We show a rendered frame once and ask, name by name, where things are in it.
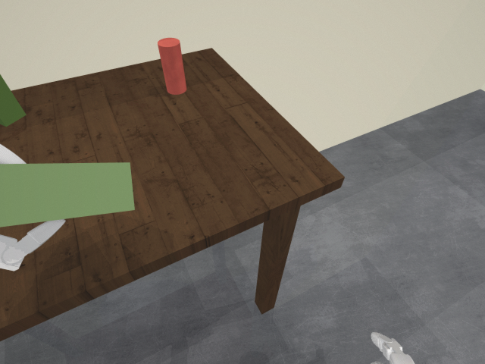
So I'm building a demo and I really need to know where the left robot hand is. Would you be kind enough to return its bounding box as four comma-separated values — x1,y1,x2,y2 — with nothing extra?
0,144,66,271

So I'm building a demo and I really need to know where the sponge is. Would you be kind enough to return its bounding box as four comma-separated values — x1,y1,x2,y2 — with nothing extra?
0,162,135,227

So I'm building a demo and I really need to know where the right robot hand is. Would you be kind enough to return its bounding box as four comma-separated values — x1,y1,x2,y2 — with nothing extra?
371,332,415,364

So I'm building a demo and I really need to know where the table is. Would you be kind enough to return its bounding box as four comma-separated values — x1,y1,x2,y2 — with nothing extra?
0,48,345,341

